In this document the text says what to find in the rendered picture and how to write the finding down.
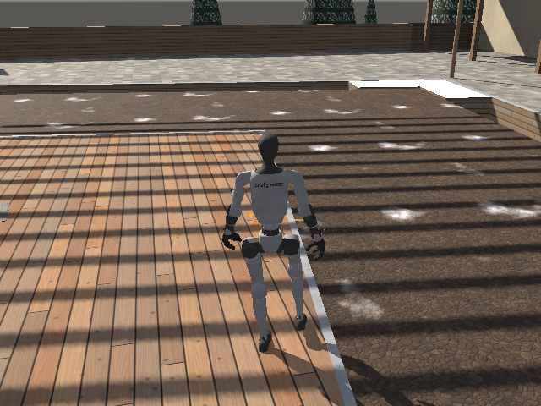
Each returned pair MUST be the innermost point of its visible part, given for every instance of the left robot foot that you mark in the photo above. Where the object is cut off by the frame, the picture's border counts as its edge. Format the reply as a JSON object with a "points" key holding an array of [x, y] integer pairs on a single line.
{"points": [[264, 344]]}

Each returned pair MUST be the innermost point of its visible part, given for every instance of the robot left forearm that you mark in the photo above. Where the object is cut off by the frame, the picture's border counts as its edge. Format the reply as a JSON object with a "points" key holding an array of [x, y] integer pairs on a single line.
{"points": [[229, 223]]}

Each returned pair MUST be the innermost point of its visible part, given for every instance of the right robot upper arm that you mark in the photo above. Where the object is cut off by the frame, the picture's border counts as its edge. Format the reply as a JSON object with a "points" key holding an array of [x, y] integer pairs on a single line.
{"points": [[295, 177]]}

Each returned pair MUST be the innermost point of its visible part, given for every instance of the left robot upper arm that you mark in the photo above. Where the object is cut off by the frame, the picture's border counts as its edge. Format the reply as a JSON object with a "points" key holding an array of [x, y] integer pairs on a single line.
{"points": [[242, 179]]}

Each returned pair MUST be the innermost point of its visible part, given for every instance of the robot right hand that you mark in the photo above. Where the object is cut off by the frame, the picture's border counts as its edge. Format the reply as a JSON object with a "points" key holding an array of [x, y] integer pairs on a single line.
{"points": [[320, 247]]}

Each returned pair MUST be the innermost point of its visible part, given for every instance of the robot left hand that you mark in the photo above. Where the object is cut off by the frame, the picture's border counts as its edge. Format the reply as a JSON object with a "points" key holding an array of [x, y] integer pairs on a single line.
{"points": [[233, 236]]}

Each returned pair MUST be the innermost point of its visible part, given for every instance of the robot right forearm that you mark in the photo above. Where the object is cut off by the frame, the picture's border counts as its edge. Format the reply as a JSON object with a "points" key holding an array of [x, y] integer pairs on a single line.
{"points": [[313, 226]]}

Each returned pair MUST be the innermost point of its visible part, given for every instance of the robot right thigh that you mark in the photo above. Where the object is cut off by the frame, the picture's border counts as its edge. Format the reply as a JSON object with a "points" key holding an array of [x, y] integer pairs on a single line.
{"points": [[291, 247]]}

